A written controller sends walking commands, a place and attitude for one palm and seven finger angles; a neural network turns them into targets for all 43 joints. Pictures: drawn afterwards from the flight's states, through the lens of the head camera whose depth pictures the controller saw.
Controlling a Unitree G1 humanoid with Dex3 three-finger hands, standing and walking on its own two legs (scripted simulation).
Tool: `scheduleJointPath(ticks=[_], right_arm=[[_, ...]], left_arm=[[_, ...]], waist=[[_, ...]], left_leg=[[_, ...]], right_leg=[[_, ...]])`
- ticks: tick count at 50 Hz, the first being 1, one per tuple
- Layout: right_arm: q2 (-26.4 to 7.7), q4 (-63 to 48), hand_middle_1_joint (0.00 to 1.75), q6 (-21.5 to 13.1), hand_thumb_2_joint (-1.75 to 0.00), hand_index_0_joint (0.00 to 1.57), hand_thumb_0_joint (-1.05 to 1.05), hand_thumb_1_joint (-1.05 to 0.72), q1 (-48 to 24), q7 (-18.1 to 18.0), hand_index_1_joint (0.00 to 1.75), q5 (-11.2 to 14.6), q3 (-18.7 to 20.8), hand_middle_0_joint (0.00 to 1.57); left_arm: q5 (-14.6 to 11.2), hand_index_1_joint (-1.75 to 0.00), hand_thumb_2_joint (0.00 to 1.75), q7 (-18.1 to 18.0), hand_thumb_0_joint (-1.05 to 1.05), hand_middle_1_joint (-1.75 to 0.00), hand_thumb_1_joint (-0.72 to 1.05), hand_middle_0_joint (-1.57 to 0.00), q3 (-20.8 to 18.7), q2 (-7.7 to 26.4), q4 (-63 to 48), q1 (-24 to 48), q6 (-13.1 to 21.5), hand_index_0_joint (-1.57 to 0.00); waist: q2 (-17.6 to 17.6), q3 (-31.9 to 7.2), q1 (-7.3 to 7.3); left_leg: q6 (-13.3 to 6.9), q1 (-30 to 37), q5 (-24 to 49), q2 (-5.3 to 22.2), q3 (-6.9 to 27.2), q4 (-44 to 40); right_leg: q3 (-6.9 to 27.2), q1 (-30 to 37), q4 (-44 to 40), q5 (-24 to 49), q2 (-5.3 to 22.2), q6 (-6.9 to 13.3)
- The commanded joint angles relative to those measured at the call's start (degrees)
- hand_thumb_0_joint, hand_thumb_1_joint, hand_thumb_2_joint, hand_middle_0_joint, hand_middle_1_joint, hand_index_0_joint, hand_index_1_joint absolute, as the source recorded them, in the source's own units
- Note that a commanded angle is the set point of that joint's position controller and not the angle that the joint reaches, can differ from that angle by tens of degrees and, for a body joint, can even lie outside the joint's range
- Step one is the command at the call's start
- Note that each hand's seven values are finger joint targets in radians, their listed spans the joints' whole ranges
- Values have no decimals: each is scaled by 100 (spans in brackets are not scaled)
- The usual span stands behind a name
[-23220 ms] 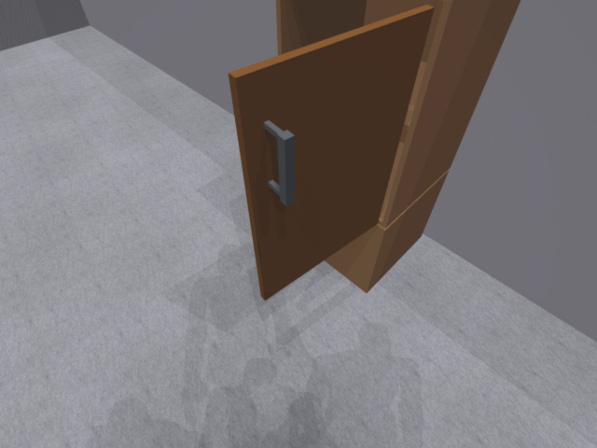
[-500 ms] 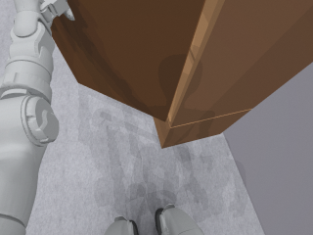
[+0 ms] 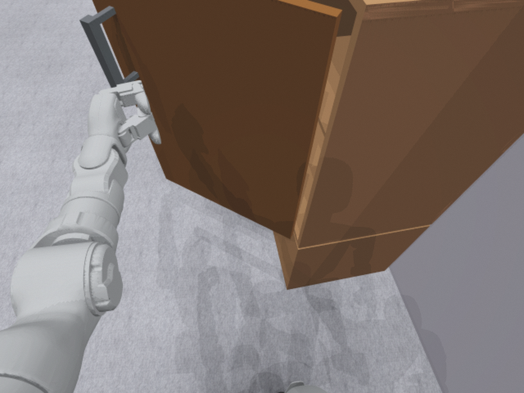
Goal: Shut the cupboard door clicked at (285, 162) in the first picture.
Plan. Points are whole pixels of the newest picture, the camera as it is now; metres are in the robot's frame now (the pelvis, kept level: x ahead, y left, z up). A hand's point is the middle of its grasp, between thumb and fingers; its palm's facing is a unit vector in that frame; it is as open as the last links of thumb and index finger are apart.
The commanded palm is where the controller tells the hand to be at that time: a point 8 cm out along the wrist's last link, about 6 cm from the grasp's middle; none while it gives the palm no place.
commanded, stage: pull the fist back off the door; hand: left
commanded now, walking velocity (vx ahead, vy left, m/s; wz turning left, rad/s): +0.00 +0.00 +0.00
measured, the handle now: (114, 53) +0.67 +0.21 +0.12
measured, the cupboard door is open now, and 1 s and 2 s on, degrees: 51 51 51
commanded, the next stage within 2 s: draw the hand back to the body in 0.20 s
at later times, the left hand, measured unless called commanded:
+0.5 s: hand (141, 119) +0.49 +0.14 +0.13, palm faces -0.02 -1.00 -0.02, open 3.1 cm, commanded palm +0.44 +0.19 +0.14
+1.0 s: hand (39, 230) +0.31 +0.22 +0.15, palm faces +0.16 -0.97 -0.16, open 3.1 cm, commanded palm +0.27 +0.26 +0.17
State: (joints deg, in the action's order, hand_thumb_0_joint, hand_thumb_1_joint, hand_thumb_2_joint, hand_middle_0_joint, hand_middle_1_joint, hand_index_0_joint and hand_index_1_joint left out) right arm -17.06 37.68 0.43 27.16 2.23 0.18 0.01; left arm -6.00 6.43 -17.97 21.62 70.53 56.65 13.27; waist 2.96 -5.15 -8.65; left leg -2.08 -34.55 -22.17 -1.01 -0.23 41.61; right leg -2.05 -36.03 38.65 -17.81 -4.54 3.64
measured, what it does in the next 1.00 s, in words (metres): stands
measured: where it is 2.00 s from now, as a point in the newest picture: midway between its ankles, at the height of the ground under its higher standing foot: outside the picture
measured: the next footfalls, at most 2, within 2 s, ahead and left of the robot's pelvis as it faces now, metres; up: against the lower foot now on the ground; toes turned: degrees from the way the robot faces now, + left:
none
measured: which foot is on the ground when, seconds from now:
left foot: down 0.00-1.00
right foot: down 0.00-1.00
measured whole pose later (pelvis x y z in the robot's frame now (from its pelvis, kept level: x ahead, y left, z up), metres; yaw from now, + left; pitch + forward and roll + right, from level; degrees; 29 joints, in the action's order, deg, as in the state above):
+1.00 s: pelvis -0.01 +0.03 +0.02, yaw +2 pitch +0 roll -1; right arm -14.4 31.5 -2.6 7.9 -3.5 2.9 -2.1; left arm -6.8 0.5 -6.5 15.3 9.5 8.5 3.1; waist 2.7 -2.1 1.6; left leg -4.0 -12.5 -17.1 -4.1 0.1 29.6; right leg -1.6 -14.4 28.8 -14.5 -1.6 1.5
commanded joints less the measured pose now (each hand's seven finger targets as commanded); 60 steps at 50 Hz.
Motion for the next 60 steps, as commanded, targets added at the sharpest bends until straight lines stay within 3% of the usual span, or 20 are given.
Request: scheduleJointPath(ticks=[1, 2, 4, 8, 11, 14, 16, 19, 21, 25, 27, 31, 35, 41, 42, 44, 47, 48, 55, 60], right_arm=[[-694, -226, 30, -316, -90, 20, 0, -90, 565, -159, 30, 24, 278, 20], [-704, -158, 30, -367, -90, 20, 0, -90, 560, -167, 30, 5, 292, 20], [-710, -93, 30, -431, -90, 20, 0, -90, 483, -187, 30, 27, 281, 20], [-803, 19, 30, -468, -90, 20, 0, -90, 410, -198, 30, 57, 224, 20], [-864, -55, 30, -478, -90, 20, 0, -90, 411, -231, 30, 67, 185, 20], [-912, -113, 30, -549, -90, 20, 0, -90, 502, -236, 30, 6, 168, 20], [-888, -124, 30, -576, -90, 20, 0, -90, 521, -206, 30, -46, 182, 20], [-873, -409, 30, -540, -90, 20, 0, -90, 545, -143, 30, -69, 241, 20], [-799, -569, 30, -457, -90, 20, 0, -90, 462, -105, 30, -18, 271, 20], [-752, -822, 30, -321, -90, 20, 0, -90, 186, -154, 30, 182, 306, 20], [-705, -937, 30, -324, -90, 20, 0, -90, -19, -221, 30, 231, 316, 20], [-520, -966, 30, -498, -90, 20, 0, -90, -443, -317, 30, 257, 268, 20], [-496, -889, 30, -587, -90, 20, 0, -90, -788, -420, 30, 320, 204, 20], [-475, -1160, 30, -648, -90, 20, 0, -90, -1574, -586, 30, 450, 51, 20], [-299, -1295, 30, -637, -90, 20, 0, -90, -1779, -581, 30, 346, 44, 20], [-307, -1245, 30, -560, -90, 20, 0, -90, -1909, -605, 30, 314, 25, 20], [-300, -1237, 30, -444, -90, 20, 0, -90, -2012, -622, 30, 285, -13, 20], [-266, -1253, 30, -422, -90, 20, 0, -90, -2060, -625, 30, 273, -20, 20], [-171, -1224, 30, -401, -90, 20, 0, -90, -2307, -642, 30, 170, -131, 20], [-173, -1229, 30, -412, -90, 20, 0, -90, -2379, -609, 30, 123, -119, 20]], left_arm=[[-38, -150, 90, -175, 0, -150, 90, -130, 287, 903, -2250, 3913, 1056, -130], [18, -150, 90, -270, 0, -150, 90, -130, 145, 1107, -2388, 4010, 1221, -130], [77, -150, 90, -336, 0, -150, 90, -130, 276, 1036, -2220, 3866, 1357, -130], [218, -150, 90, -327, 0, -150, 90, -130, 387, 967, -872, 3515, 888, -130], [191, -150, 90, -353, 0, -150, 90, -130, 236, 1118, -450, 3610, 590, -130], [83, -150, 90, -364, 0, -150, 90, -130, -27, 1284, -492, 3784, 660, -130], [95, -150, 90, -350, 0, -150, 90, -130, -27, 1259, -715, 3868, 856, -130], [95, -150, 90, -226, 0, -150, 90, -130, -353, 1435, -1357, 2486, 1159, -130], [62, -150, 90, -72, 0, -150, 90, -130, -167, 1153, -1951, 1651, 1113, -130], [-324, -150, 90, 141, 0, -150, 90, -130, -294, 1084, -2979, 405, 520, -130], [-518, -150, 90, 166, 0, -150, 90, -130, -400, 1077, -3802, 78, 293, -130], [-503, -150, 90, 131, 0, -150, 90, -130, 208, 577, -5419, -136, 225, -130], [-540, -150, 90, 263, 0, -150, 90, -130, 473, 384, -5483, -779, -135, -130], [-856, -135, 90, 585, 0, -135, 90, -116, 514, 289, -5884, -1660, -974, -116], [-276, -132, 90, -2, 0, -132, 90, -113, 955, 307, -6918, -1514, -586, -113], [-231, -126, 90, -442, 0, -126, 90, -108, 960, 60, -6838, -2567, -606, -108], [-72, -117, 90, -752, 0, -117, 90, -100, 664, 408, -7432, -2966, -615, -100], [-40, -114, 90, -795, 0, -114, 90, -97, 772, 284, -7688, -3089, -616, -97], [123, -93, 90, -1083, 0, -93, 90, -78, 397, 623, -8796, -3884, -596, -78], [123, -78, 90, -1135, 0, -78, 90, -64, 227, 568, -9069, -5185, -607, -64]], waist=[[296, -2105, -390], [303, -2364, -362], [388, -2500, -375], [76, -1894, -453], [-83, -1819, -464], [-277, -2095, -466], [-16, -2433, -419], [279, -3414, 174], [365, -3650, 362], [-502, -2753, 529], [-630, -2512, 638], [322, -2123, 596], [59, -1397, 519], [-251, -1044, 776], [-151, -828, 742], [-421, -567, 793], [-424, -606, 853], [-172, -693, 842], [532, -481, 953], [58, -304, 1052]], left_leg=[[-75, 899, 1193, -49, 75, -142], [-64, 1043, 1222, -34, 139, -101], [-31, 1193, 1237, -20, 217, -85], [-10, 664, 727, -18, 308, -196], [-21, 439, 659, -29, 320, -233], [-30, 434, 910, -29, 363, -145], [14, 684, 1244, -1, 375, -48], [116, 1325, 2443, 19, 347, 1], [183, 1734, 3296, 102, 302, 20], [27, 1266, 3089, 129, 82, -345], [-38, 1243, 2868, 99, -6, -538], [-6, 2172, 3428, 183, 98, -653], [9, 2187, 2638, 181, 165, -909], [22, 2132, 1675, 86, 277, -1243], [57, 2250, 1661, 43, 211, -1440], [82, 2167, 1420, 108, 278, -1580], [94, 2366, 1587, 134, 285, -1763], [106, 2503, 1692, 134, 271, -1790], [193, 2783, 1914, 131, 297, -2116], [205, 2792, 2251, 153, 310, -2210]], right_leg=[[464, 1209, -386, 1756, 245, -300], [439, 1165, -315, 1648, 242, -291], [367, 1023, -212, 1502, 238, -266], [294, 644, -241, 961, 264, -269], [291, 666, -248, 895, 278, -271], [273, 723, -139, 1069, 260, -260], [265, 658, -19, 1278, 253, -246], [186, 1194, 227, 2045, 218, -158], [149, 1339, 218, 2497, 194, -174], [142, 2125, -151, 2895, 150, -227], [170, 2522, -309, 3075, 170, -237], [120, 2080, -465, 2799, 183, -232], [70, 1894, -711, 2147, 211, -231], [26, 2146, -906, 1536, 331, -168], [214, 2181, -1133, 1295, 412, -182], [175, 2321, -1247, 1072, 415, -193], [155, 2693, -1362, 1264, 430, -184], [173, 2801, -1378, 1320, 441, -176], [135, 3161, -1716, 1362, 428, -132], [85, 3364, -1808, 1542, 397, -153]])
